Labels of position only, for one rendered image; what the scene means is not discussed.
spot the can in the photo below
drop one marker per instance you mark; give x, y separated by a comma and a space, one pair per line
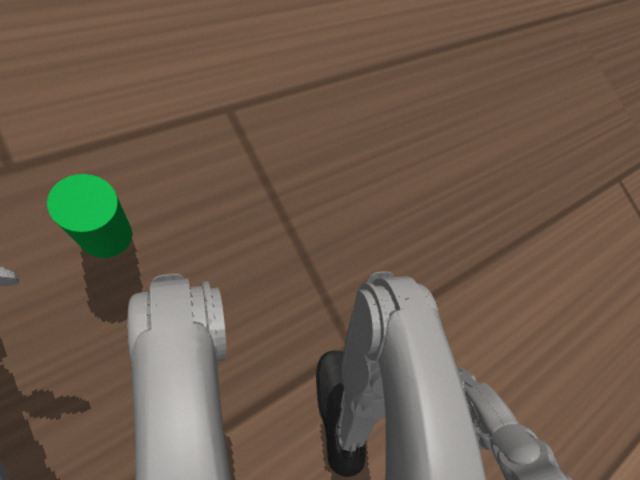
87, 208

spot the right robot foot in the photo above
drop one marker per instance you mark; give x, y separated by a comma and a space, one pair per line
329, 392

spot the right robot arm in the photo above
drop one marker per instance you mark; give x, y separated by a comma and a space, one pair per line
522, 456

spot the left robot hand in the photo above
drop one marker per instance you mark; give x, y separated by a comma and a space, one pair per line
8, 277

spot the right robot hand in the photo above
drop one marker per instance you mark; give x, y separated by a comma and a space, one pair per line
488, 411

